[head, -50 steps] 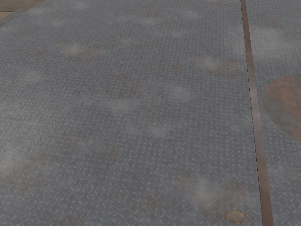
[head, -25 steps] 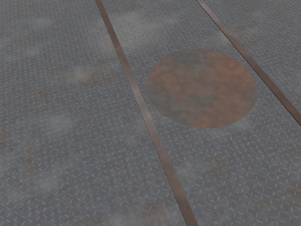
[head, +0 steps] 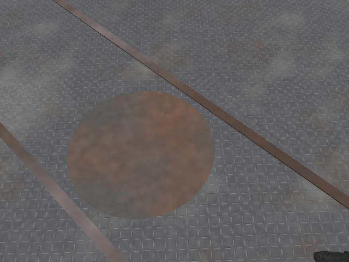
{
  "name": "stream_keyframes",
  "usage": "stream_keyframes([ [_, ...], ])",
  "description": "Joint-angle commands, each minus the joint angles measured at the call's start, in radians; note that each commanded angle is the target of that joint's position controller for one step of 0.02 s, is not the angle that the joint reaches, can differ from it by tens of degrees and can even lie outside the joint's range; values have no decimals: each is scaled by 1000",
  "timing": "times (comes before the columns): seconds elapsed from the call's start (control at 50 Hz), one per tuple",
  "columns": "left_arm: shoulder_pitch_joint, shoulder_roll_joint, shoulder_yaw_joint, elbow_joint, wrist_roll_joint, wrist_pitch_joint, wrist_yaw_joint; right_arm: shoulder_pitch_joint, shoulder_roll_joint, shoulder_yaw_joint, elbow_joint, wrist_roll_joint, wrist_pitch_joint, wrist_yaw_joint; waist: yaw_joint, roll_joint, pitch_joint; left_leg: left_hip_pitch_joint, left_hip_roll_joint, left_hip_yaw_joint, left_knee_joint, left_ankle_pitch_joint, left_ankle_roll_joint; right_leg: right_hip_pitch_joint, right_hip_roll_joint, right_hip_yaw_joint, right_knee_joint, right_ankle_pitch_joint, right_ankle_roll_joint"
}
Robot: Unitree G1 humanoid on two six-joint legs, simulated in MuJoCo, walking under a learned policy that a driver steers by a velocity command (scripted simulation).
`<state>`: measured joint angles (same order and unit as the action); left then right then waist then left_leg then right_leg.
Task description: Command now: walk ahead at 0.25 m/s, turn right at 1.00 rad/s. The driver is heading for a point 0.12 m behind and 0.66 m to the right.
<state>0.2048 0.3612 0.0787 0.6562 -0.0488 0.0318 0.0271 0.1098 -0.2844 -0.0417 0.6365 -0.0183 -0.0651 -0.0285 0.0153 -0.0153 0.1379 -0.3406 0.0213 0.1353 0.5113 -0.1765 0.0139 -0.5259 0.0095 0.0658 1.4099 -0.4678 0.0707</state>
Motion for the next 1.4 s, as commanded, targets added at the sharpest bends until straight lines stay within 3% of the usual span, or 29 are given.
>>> stream_keyframes([
  [0.02,43,-25,-5,-104,4,11,-1,-53,-96,-36,-23,15,-25,0,14,115,-105,93,257,-128,-251,538,169,-46,-115,-7,-279,66,-1],
  [0.1,4,5,0,-105,6,8,-54,-53,-185,-69,13,35,-18,9,6,84,-221,189,307,-51,-302,241,178,77,-152,-36,-520,358,-64],
  [0.2,-199,71,15,-156,3,11,-78,42,-245,-97,56,50,-6,37,-57,27,-68,386,336,-6,-358,-76,145,-106,-157,-99,-604,251,-142],
  [0.22,-259,65,-6,-183,116,29,-103,152,-210,-79,87,-14,14,41,-76,8,-78,401,354,59,-309,-106,94,-86,-105,-172,-657,192,-170],
  [0.24,-294,56,-5,-191,116,31,-113,194,-225,-83,101,-14,27,43,-96,31,-62,401,339,90,-275,-43,77,-55,-79,-209,-674,135,-188],
  [0.3,42,81,22,-80,77,8,-79,157,-267,-80,89,11,54,51,97,36,-187,294,289,203,197,614,42,343,82,-255,-763,66,-268],
  [0.32,301,195,64,-2,77,0,-55,107,-226,-61,28,19,60,55,212,-120,-281,-20,211,222,595,464,-14,664,-21,57,-932,-167,-352],
  [0.34,243,304,85,-15,56,4,-49,-14,-123,-38,-67,-15,49,66,155,-328,-246,-495,1,75,838,-366,-73,817,-203,617,-1167,-433,-439],
  [0.36,223,280,76,-53,61,-7,-48,-100,-175,-38,-111,-44,34,61,172,-128,-209,-617,21,-126,873,-352,-76,803,-273,728,-1203,-274,-443],
  [0.4,195,192,50,-20,72,-24,-38,-17,-169,-27,-74,-25,11,66,70,-18,-110,-518,100,-162,714,-239,-61,619,-244,526,-1180,-76,-414],
  [0.46,101,140,22,-22,68,-62,-38,53,-169,-22,-34,-49,38,66,-16,-27,-98,-333,110,-153,558,-190,-80,426,-124,364,-1207,55,-383],
  [0.6,142,171,41,19,63,-103,-46,-165,-121,4,-106,0,38,74,40,-48,-41,-142,50,-144,126,144,-103,273,-80,345,-1252,220,-342],
  [0.68,93,205,49,30,63,-105,-43,125,-200,-34,-28,4,23,42,-103,-36,-171,261,-9,-129,87,2,-56,277,-74,345,-972,617,-262],
  [0.7,56,210,48,33,70,-107,-50,348,-245,-57,27,-1,22,22,-230,35,-283,506,3,-117,90,-85,-48,193,7,269,-680,686,-231],
  [0.72,34,74,10,5,79,-122,-46,573,-332,-80,60,-29,16,-5,-299,248,-419,704,227,-367,7,-517,-43,42,97,195,-259,327,-215],
  [0.74,105,-30,-24,-65,27,-126,-46,447,-396,-85,31,-47,13,2,-150,594,-449,698,434,-977,-346,-852,-9,-199,176,129,-32,-74,-200],
  [0.78,35,59,-20,1,83,-93,-51,216,-189,-48,-23,-35,29,16,-91,171,-215,437,381,-740,-270,-625,42,-224,3,64,-15,143,-199],
  [0.8,24,59,-18,1,85,-83,-64,202,-170,-45,-4,-35,30,13,-73,122,-209,368,349,-644,-292,-575,60,-213,-17,35,-47,171,-190],
  [1.02,-347,-15,-69,-147,87,-36,-148,321,-121,-24,172,-16,-49,26,-34,39,35,274,218,100,-427,279,17,-234,-62,-155,-480,440,-208],
  [1.08,-316,-36,-79,-135,82,-44,-140,354,-202,-37,181,-16,-34,13,19,101,-25,355,243,181,-269,1002,-9,-36,21,-254,-611,379,-267],
  [1.12,-78,68,-34,-49,77,-42,-108,298,-236,-46,170,-12,-12,8,145,130,-157,387,261,161,8,1252,6,211,90,-245,-614,315,-296],
  [1.14,137,113,-7,19,75,-49,-93,256,-250,-49,145,-13,7,9,230,126,-241,303,271,139,280,1246,28,446,118,-209,-673,265,-327],
  [1.16,280,148,27,84,69,-48,-68,241,-229,-48,137,-24,16,17,257,36,-293,77,206,130,624,728,15,724,105,-111,-748,227,-353],
  [1.18,183,223,51,73,47,-33,-44,241,-112,-22,95,-39,14,33,133,-206,-223,-225,27,112,998,-275,-15,781,-62,181,-754,276,-384],
  [1.2,132,246,40,26,53,-32,-52,267,-96,-13,21,-40,0,31,46,-112,-299,-420,11,-59,1143,-360,-28,853,-138,513,-822,454,-467],
  [1.22,206,264,59,26,71,-23,-39,213,-142,-14,-50,-14,-25,34,88,-115,-398,-537,0,-185,1121,-292,-40,943,-239,727,-1063,148,-557],
  [1.28,114,152,35,57,71,-65,-14,136,-148,-1,-19,-42,-19,25,-22,109,-118,-428,97,-207,860,-225,-66,528,-146,577,-1163,262,-475],
  [1.32,102,96,11,67,52,-95,-15,139,-130,3,-3,-65,18,29,-63,145,-68,-309,136,-193,721,-264,-92,326,-60,415,-1155,423,-444],
  [1.4,124,108,18,82,64,-122,-31,-89,-55,33,-111,-33,25,47,-13,62,-27,-184,99,-142,351,45,-103,152,24,354,-1221,499,-400],
])
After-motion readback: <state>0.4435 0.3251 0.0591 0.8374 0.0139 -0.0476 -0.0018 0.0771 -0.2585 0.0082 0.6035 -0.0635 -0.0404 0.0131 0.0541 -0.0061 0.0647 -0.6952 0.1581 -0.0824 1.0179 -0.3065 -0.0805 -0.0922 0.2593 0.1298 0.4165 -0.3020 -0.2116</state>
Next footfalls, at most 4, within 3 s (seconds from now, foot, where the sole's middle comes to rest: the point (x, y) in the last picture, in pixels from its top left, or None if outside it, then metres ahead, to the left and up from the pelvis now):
0.30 right None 0.27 -0.14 -0.77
0.70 left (221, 177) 0.72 -0.13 -0.77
1.16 right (328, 157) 0.81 -0.58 -0.77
1.58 left None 1.07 -0.97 -0.77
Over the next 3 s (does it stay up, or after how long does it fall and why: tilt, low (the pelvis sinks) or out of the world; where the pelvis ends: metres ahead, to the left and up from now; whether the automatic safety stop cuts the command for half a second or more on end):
stays up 0.99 -1.13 0.02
